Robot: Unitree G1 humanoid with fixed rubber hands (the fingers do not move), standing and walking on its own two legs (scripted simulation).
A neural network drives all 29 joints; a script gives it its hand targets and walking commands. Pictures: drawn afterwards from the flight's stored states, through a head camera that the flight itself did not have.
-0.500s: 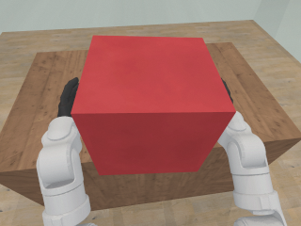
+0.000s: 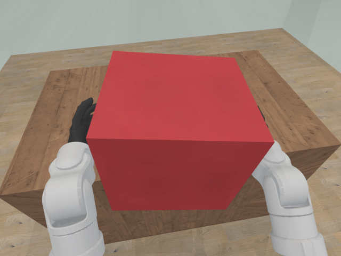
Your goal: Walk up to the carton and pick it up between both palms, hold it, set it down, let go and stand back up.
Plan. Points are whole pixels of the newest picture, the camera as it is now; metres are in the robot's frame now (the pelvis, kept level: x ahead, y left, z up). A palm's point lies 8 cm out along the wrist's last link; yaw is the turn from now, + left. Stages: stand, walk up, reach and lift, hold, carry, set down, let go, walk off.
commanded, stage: hold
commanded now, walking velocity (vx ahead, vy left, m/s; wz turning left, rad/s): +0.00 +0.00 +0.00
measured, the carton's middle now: (172, 134) +0.33 -0.01 +0.14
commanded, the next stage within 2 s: set down in 0.32 s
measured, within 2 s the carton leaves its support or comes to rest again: neither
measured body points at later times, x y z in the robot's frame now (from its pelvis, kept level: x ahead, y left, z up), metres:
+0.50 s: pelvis -0.03 -0.01 +0.00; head -0.02 -0.02 +0.45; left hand +0.36 +0.17 +0.17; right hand +0.38 -0.18 +0.15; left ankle +0.00 +0.09 -0.75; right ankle +0.02 -0.12 -0.75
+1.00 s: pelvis +0.04 -0.01 +0.00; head +0.08 -0.01 +0.45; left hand +0.39 +0.17 +0.16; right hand +0.42 -0.17 +0.13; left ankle +0.00 +0.09 -0.75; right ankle +0.02 -0.12 -0.75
